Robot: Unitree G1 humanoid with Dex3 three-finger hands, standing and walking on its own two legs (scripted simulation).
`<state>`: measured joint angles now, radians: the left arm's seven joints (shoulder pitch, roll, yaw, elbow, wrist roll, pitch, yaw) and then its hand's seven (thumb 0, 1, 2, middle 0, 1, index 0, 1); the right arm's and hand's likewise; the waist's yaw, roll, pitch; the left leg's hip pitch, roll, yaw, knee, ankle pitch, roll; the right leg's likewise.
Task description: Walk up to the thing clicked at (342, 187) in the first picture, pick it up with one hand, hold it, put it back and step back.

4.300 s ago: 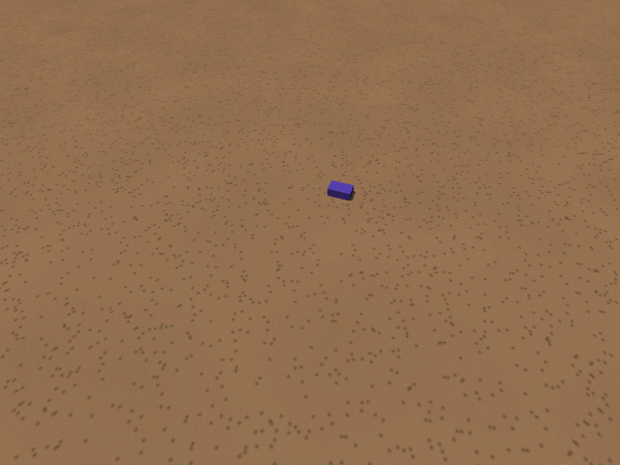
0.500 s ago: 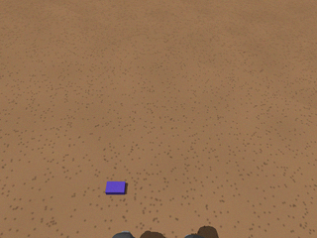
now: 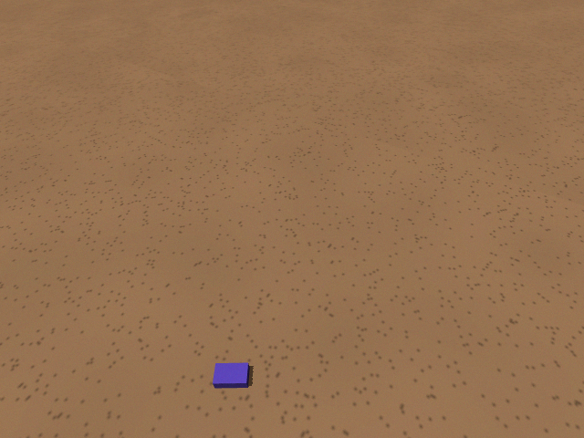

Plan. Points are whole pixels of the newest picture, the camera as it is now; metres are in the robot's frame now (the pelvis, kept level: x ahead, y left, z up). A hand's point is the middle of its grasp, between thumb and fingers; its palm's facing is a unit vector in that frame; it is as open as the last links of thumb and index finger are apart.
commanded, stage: walk up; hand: left
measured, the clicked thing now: (231, 375) +0.48 +0.25 -0.75
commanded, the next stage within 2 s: none
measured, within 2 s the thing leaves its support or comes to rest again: neither
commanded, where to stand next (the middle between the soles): +0.09 -0.02 m, yaw +0 degrees
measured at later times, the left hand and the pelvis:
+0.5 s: hand out of the picture +0.12 +0.26 -0.15, palm faces -0.05 -0.95 -0.32, open 7.4 cm; pelvis +0.02 +0.01 +0.01, yaw -1 degrees
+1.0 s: hand out of the picture +0.09 +0.25 -0.15, palm faces -0.02 -0.94 -0.34, open 7.4 cm; pelvis +0.02 +0.00 +0.01, yaw -1 degrees
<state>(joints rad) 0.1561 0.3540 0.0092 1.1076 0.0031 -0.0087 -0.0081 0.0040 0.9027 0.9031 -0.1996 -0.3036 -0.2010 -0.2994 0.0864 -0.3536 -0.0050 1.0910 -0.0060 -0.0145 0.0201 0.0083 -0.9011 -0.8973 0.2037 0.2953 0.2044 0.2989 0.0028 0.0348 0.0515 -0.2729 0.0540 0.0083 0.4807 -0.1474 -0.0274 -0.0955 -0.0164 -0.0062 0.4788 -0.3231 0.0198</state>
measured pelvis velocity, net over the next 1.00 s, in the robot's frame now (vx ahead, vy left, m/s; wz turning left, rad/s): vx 0.02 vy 0.00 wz -0.01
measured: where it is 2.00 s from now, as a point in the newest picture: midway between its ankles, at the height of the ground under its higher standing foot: outside the picture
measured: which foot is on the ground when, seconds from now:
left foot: down 0.00-1.00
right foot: down 0.00-1.00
